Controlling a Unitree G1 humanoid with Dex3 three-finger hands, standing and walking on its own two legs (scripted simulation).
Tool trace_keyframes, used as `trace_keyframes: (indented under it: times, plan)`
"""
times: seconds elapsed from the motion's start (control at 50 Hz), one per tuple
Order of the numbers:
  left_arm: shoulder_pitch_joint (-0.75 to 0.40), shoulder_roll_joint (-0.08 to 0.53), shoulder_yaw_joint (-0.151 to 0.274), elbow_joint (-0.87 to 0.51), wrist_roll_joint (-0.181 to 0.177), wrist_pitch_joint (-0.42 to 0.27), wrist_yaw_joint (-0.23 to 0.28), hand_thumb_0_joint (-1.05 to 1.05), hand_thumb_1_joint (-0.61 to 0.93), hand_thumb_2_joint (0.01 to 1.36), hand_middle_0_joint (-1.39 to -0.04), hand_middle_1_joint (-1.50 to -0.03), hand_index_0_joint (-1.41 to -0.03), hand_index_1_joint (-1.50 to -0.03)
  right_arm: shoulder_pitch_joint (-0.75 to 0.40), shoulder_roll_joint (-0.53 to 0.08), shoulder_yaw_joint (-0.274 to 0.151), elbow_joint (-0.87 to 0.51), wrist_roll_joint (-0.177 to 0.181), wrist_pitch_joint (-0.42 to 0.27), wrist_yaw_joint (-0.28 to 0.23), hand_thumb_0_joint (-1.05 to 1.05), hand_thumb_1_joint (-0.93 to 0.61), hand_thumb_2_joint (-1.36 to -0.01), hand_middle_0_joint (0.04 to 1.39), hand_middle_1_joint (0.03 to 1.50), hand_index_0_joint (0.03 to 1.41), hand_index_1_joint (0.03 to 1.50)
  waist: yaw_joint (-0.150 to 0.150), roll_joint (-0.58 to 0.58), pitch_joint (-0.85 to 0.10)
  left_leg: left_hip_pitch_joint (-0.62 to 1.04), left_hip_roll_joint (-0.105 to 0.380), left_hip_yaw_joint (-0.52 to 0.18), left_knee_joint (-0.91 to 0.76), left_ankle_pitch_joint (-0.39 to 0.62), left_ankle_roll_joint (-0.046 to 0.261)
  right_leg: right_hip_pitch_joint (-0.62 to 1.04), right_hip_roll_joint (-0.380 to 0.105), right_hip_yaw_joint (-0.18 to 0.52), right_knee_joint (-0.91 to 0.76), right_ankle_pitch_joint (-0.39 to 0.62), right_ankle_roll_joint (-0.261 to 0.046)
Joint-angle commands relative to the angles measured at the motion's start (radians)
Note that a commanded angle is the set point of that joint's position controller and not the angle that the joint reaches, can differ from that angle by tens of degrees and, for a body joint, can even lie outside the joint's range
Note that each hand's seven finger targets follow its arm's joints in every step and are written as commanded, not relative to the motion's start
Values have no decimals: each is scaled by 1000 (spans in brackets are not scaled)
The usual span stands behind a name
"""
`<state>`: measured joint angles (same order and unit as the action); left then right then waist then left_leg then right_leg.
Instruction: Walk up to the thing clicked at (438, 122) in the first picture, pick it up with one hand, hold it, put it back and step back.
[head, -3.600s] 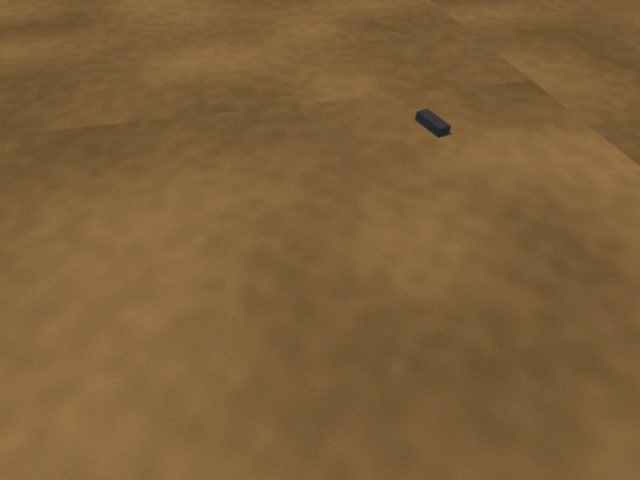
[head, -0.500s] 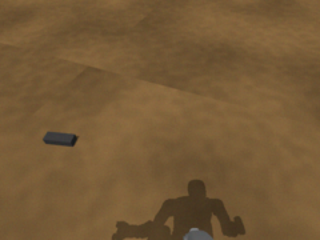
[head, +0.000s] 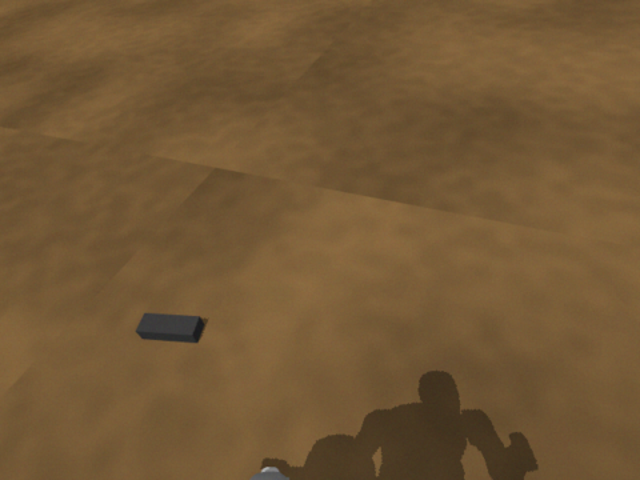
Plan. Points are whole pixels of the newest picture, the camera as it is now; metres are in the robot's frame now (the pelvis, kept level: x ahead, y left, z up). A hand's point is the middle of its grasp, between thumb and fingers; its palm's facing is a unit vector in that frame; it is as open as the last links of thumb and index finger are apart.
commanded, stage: walk up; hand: left
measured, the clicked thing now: (170, 327) +0.80 +0.66 -0.73
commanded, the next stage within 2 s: none
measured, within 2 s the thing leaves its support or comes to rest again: neither
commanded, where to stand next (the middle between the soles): +0.38 +0.41 m, yaw -7 degrees
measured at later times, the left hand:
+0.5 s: hand (57, 452) +0.22 +0.43 -0.12, palm faces -0.13 -0.84 -0.53, open 7.4 cm
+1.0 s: hand out of the picture +0.29 +0.65 -0.15, palm faces -0.09 -0.82 -0.56, open 7.4 cm
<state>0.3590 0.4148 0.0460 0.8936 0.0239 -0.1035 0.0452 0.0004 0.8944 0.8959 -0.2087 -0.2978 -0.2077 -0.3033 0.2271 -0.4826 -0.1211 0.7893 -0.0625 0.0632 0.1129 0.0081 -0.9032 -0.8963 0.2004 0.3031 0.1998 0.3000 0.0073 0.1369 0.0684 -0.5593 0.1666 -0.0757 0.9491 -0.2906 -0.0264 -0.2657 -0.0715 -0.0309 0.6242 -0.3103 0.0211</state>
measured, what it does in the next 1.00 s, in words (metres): steps to the left: left foot, then right foot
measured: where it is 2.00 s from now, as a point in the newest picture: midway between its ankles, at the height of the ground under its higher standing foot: (191, 469)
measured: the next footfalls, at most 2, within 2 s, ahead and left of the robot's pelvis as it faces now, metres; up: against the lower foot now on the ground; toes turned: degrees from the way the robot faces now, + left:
left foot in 0.10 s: +0.14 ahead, +0.22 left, +0.00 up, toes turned +5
right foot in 0.48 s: +0.23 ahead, +0.05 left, +0.00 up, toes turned -10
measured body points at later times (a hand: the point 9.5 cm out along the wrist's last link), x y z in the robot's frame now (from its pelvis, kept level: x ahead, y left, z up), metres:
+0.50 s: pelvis +0.12 +0.15 -0.01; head +0.14 +0.10 +0.43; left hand +0.23 +0.48 -0.09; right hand +0.11 -0.17 -0.15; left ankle +0.10 +0.22 -0.71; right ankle +0.19 +0.06 -0.72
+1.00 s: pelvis +0.21 +0.33 -0.02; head +0.21 +0.32 +0.42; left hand +0.29 +0.69 -0.12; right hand +0.22 -0.02 -0.13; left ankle +0.24 +0.46 -0.72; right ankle +0.20 +0.15 -0.66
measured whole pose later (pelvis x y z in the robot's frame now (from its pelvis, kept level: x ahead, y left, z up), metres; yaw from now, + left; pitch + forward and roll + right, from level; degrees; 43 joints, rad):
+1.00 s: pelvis +0.21 +0.33 -0.02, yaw -4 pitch -3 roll -1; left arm 0.29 0.49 0.07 0.97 0.01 -0.04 0.09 0.00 0.90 0.90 -0.20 -0.30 -0.20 -0.30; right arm 0.32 -0.45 -0.11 0.80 -0.06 0.05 0.08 0.01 -0.90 -0.90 0.20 0.30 0.20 0.30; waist -0.05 0.03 0.06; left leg -0.40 0.09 0.02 0.90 -0.45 -0.01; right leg -0.53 -0.08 0.03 1.21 -0.53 -0.04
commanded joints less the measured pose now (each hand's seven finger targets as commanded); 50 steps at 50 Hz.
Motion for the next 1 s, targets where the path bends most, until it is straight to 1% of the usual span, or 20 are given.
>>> trace_keyframes:
  times: [0.0, 0.06, 0.08, 0.1, 0.14, 0.2, 0.28, 0.34, 0.42, 0.44, 0.46, 0.5, 0.6, 0.76, 0.84, 0.86, 0.88, 0.9, 0.92, 0.98]
  plan:
    - [-88, 390, 118, -83, 13, -28, 33, 0, 900, 900, -200, -300, -200, -300, -4, -149, -63, -81, 7, -22, 8, 0, -900, -900, 200, 300, 200, 300, -42, -307, -26, 199, -4, 77, -139, 4, 24, -196, -162, 140, -198, -89, -208]
    - [-151, 347, 101, -87, 20, -7, 40, 0, 900, 900, -200, -300, -200, -300, 196, -184, -94, -9, -1, -24, -4, 0, -900, -900, 200, 300, 200, 300, -169, -158, -101, 498, -77, 129, -255, -88, 45, -370, -134, 81, 81, -138, -157]
    - [-85, 252, 73, -73, 15, 3, 39, 0, 900, 900, -200, -300, -200, -300, 278, -224, -108, 16, -8, -34, -15, 0, -900, -900, 200, 300, 200, 300, -198, 69, -120, 561, -65, 29, -406, -240, 63, -425, -32, 4, 382, -128, -112]
    - [-37, 141, 33, -78, 1, 7, 41, 0, 900, 900, -200, -300, -200, -300, 271, -297, -111, -3, -13, -46, -29, 0, -900, -900, 200, 300, 200, 300, -181, 322, -50, 491, 127, -320, -598, -366, 69, -592, 130, 34, 628, -298, -63]
    - [-27, 265, 54, -42, -16, 9, 64, 0, 900, 900, -200, -300, -200, -300, 74, -359, -115, -61, 30, -49, -39, 0, -900, -900, 200, 300, 200, 300, -92, 254, -21, 387, 246, -560, -769, -540, 218, -573, 53, 93, 722, -218, -93]
    - [8, 299, 69, 34, -41, 6, 45, 0, 900, 900, -200, -300, -200, -300, 18, -211, -62, -81, 15, -62, -53, 0, -900, -900, 200, 300, 200, 300, -46, 88, 50, 301, 102, -187, -610, -158, 173, -471, 13, 92, 592, -74, -71]
    - [-1, 244, 57, 28, -36, 6, 31, 0, 900, 900, -200, -300, -200, -300, 46, -180, -48, -82, 9, -67, -52, 0, -900, -900, 200, 300, 200, 300, -54, 78, 12, 355, 70, -45, -550, 185, 235, -346, 18, -10, 354, -74, -37]
    - [-24, 227, 60, -6, -34, 5, 29, 0, 900, 900, -200, -300, -200, -300, 57, -181, -48, -102, 2, -60, -49, 0, -900, -900, 200, 300, 200, 300, -53, 73, -17, 331, 116, -41, -552, 192, 284, -238, 12, -43, 216, -39, -49]
    - [163, 252, 93, 46, -32, -1, 41, 0, 900, 900, -200, -300, -200, -300, -34, -124, -21, -156, 4, -40, -40, 0, -900, -900, 200, 300, 200, 300, 71, -117, -99, 106, 9, 88, -296, 149, 185, 228, 39, -25, -75, 205, -59]
    - [236, 305, 116, 50, -21, -3, 54, 0, 900, 900, -200, -300, -200, -300, 12, -88, -10, -154, 13, -42, -41, 0, -900, -900, 200, 300, 200, 300, 110, -250, -160, 44, -53, 137, -65, 113, 125, 352, -18, 105, -157, 147, -78]
    - [234, 368, 127, 21, -11, -4, 66, 0, 900, 900, -200, -300, -200, -300, 96, -45, 3, -144, 21, -35, -44, 0, -900, -900, 200, 300, 200, 300, 83, -397, -185, -126, -159, 108, 131, -278, 60, 425, -289, 540, -238, 82, -147]
    - [29, 377, 116, -55, -21, 5, 79, 0, 900, 900, -200, -300, -200, -300, 141, -176, -39, -115, 3, 0, -59, 0, -900, -900, 200, 300, 200, 300, 13, -205, -114, -164, -107, -44, 310, -293, 24, 231, -415, 704, -304, -196, -321]
    - [-43, 303, 97, -73, -11, -13, 65, 0, 900, 900, -200, -300, -200, -300, 133, -177, -49, -50, 13, 5, -45, 0, -900, -900, 200, 300, 200, 300, -28, -190, 15, -61, -93, -90, 290, -106, 19, -51, -224, 298, -261, -106, -222]
    - [-74, 392, 132, -90, 17, -17, 53, 0, 900, 900, -200, -300, -200, -300, 46, -159, -56, -77, 12, 8, -8, 0, -900, -900, 200, 300, 200, 300, -16, -352, -4, 87, -17, 41, -15, -128, 1, -183, -183, 125, -189, -181, -222]
    - [-127, 354, 117, -82, 17, 8, 51, 0, 900, 900, -200, -300, -200, -300, 235, -172, -83, -5, 4, -9, -22, 0, -900, -900, 200, 300, 200, 300, -136, -166, -110, 420, -119, 177, -267, -115, 25, -298, -126, 29, 136, -151, -151]
    - [-97, 269, 89, -74, 17, 21, 50, 0, 900, 900, -200, -300, -200, -300, 312, -193, -92, 16, -10, -16, -35, 0, -900, -900, 200, 300, 200, 300, -177, 16, -108, 469, -133, 108, -367, -194, 41, -359, -65, -46, 411, -93, -113]
    - [-48, 154, 54, -79, 5, 26, 52, 0, 900, 900, -200, -300, -200, -300, 303, -259, -92, -7, -18, -26, -45, 0, -900, -900, 200, 300, 200, 300, -162, 282, -38, 428, 55, -277, -539, -330, 74, -587, 86, -30, 660, -336, -65]
    - [-112, 224, 61, -96, -11, 20, 68, 0, 900, 900, -200, -300, -200, -300, 193, -370, -105, -45, 18, -34, -47, 0, -900, -900, 200, 300, 200, 300, -129, 330, -18, 345, 182, -574, -738, -421, 174, -609, 88, 15, 692, -330, -76]
    - [-127, 278, 63, -76, -3, 13, 70, 0, 900, 900, -200, -300, -200, -300, 111, -380, -102, -62, 25, -33, -48, 0, -900, -900, 200, 300, 200, 300, -91, 258, 40, 281, 239, -673, -759, -520, 279, -589, 24, 50, 714, -276, -79]
    - [-45, 302, 79, 10, -37, 5, 51, 0, 900, 900, -200, -300, -200, -300, 48, -221, -50, -86, 5, -45, -66, 0, -900, -900, 200, 300, 200, 300, -41, 77, 92, 253, 67, -226, -523, -142, 235, -506, -19, 27, 578, -155, -65]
